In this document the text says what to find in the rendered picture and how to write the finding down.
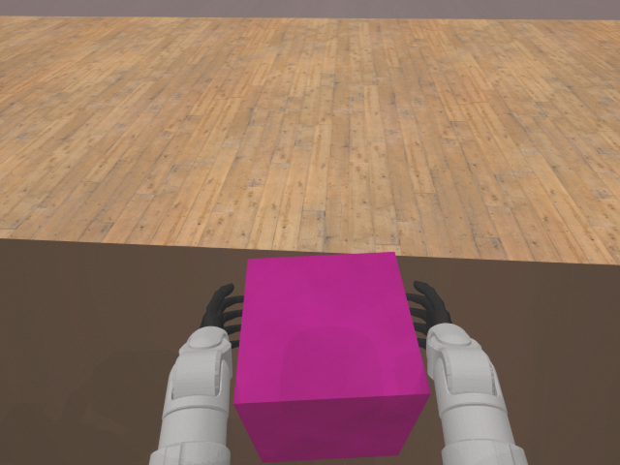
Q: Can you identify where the robot right hand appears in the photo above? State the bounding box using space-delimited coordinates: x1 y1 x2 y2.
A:
406 281 452 350

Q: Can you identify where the robot left hand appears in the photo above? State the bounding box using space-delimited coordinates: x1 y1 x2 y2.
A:
200 284 244 349

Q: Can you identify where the left robot forearm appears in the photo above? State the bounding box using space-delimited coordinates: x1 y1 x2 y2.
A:
149 326 233 465

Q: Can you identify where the carton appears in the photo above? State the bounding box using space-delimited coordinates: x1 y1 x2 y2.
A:
233 252 431 462

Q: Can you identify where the right robot forearm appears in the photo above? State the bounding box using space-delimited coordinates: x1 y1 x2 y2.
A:
426 323 528 465

